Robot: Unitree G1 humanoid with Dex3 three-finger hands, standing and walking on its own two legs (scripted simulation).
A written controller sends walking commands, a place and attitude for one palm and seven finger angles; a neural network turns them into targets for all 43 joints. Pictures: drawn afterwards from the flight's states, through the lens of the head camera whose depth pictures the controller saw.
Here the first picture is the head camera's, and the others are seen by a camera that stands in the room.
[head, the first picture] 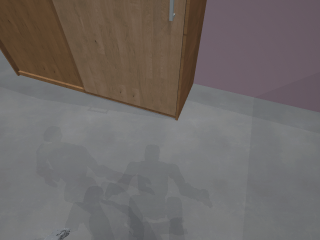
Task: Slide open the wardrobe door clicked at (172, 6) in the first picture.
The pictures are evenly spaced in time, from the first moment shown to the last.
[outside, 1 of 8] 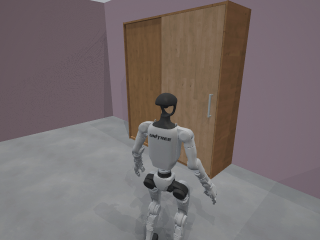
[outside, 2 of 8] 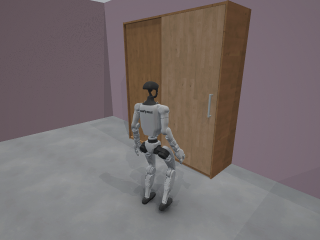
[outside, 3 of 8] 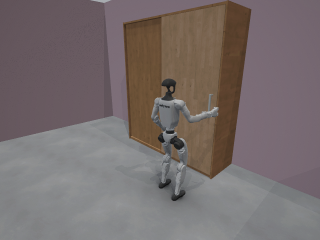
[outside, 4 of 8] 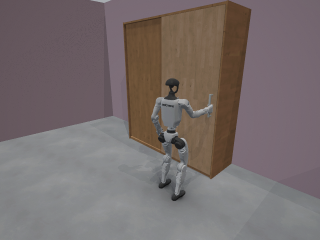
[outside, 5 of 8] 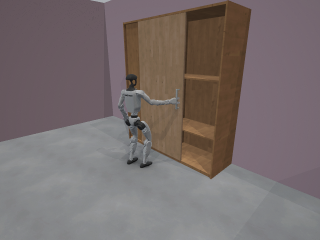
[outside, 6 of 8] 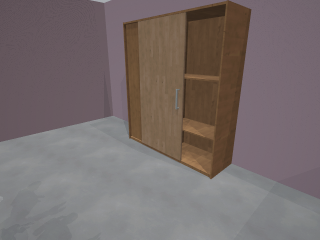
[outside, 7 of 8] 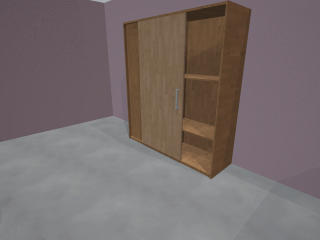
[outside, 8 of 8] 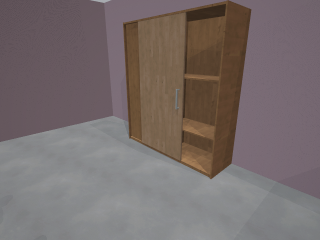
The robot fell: no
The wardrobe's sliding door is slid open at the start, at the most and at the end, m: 0.00 0.50 0.50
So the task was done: yes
